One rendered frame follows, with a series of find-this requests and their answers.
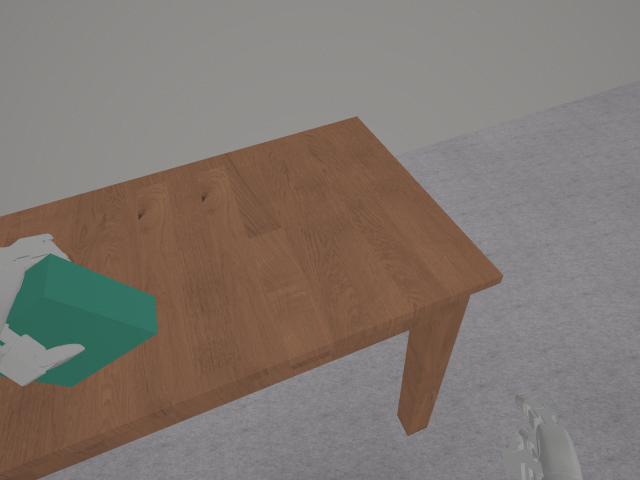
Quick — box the sponge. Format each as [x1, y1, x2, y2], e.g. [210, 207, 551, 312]
[0, 253, 158, 387]

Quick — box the right robot hand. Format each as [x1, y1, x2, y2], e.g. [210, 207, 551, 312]
[501, 393, 583, 480]

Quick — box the left robot hand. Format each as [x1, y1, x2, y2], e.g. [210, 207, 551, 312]
[0, 233, 85, 386]

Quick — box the table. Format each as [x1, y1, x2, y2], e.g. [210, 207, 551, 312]
[0, 116, 503, 480]

